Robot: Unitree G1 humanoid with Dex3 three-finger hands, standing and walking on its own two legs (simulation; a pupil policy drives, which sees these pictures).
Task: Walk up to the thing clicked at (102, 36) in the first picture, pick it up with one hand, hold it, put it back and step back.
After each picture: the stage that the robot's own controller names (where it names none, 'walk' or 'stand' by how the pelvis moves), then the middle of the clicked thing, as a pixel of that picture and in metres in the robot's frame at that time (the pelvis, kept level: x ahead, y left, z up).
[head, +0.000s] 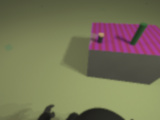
stand; (100, 38) +0.93 -0.09 -0.06
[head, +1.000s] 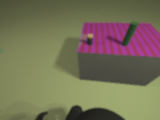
walk; (89, 39) +0.83 +0.09 -0.04
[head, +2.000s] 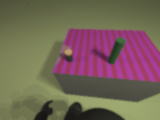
stand; (69, 56) +0.53 +0.25 -0.05
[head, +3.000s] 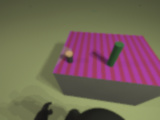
stand; (69, 57) +0.55 +0.22 -0.06
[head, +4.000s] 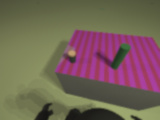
stand; (72, 57) +0.54 +0.20 -0.06
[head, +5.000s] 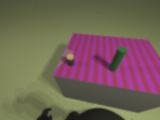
stand; (70, 60) +0.52 +0.22 -0.06
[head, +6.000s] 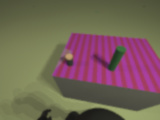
stand; (69, 60) +0.52 +0.22 -0.07
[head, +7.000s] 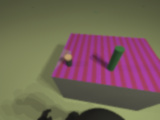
stand; (68, 60) +0.51 +0.23 -0.07
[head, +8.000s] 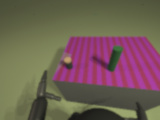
rise first; (68, 63) +0.49 +0.26 -0.06
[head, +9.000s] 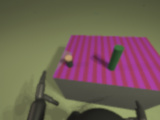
go down; (69, 61) +0.51 +0.26 -0.06
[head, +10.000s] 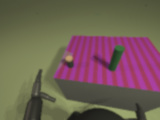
go down; (69, 62) +0.51 +0.26 -0.06
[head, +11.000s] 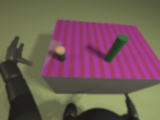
go down; (61, 54) +0.49 +0.23 -0.01
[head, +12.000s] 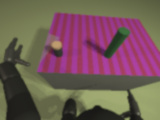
close in; (57, 49) +0.50 +0.24 +0.01
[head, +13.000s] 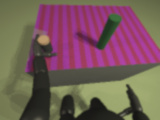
close; (46, 45) +0.52 +0.27 +0.03
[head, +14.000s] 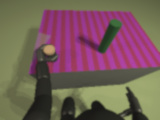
lift; (51, 54) +0.45 +0.24 +0.03
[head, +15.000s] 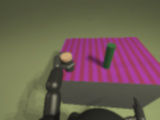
lift; (68, 62) +0.34 +0.16 +0.16
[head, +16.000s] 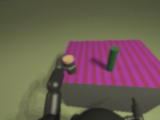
hold; (70, 65) +0.33 +0.16 +0.15
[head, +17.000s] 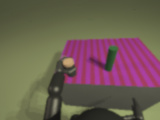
hold; (70, 68) +0.33 +0.15 +0.12
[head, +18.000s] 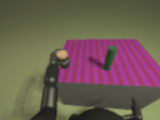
crouch; (63, 60) +0.37 +0.20 +0.15
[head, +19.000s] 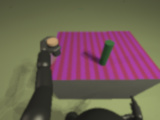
lower; (54, 47) +0.46 +0.25 +0.15
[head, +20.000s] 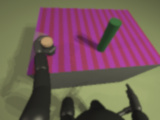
lower; (49, 47) +0.50 +0.24 +0.04
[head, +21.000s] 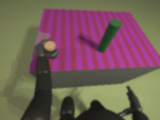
lower; (51, 50) +0.48 +0.24 +0.03
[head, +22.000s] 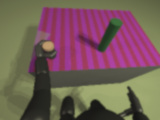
lower; (50, 50) +0.48 +0.25 +0.03
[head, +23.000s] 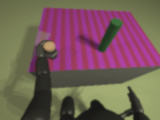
lower; (51, 51) +0.47 +0.24 +0.03
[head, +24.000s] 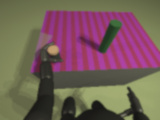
open; (54, 54) +0.46 +0.22 +0.02
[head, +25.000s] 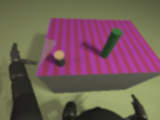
sink last; (60, 59) +0.44 +0.21 +0.00
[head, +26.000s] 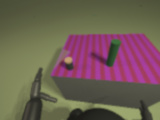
stand; (69, 64) +0.47 +0.23 -0.02
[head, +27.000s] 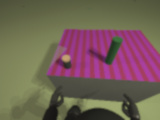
stand; (67, 62) +0.45 +0.22 -0.01
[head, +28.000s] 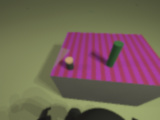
stand; (69, 64) +0.46 +0.21 -0.04
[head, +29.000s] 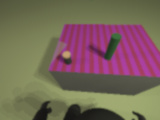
walk; (67, 58) +0.49 +0.22 -0.05
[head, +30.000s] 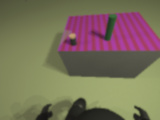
walk; (73, 40) +0.72 +0.24 -0.04
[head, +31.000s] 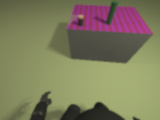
walk; (80, 20) +1.05 +0.20 -0.03
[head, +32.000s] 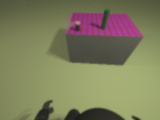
stand; (77, 26) +1.09 +0.24 -0.05
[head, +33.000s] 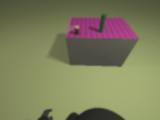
stand; (76, 30) +1.12 +0.24 -0.07
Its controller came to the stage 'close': yes
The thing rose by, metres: 0.25
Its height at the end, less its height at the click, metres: +0.00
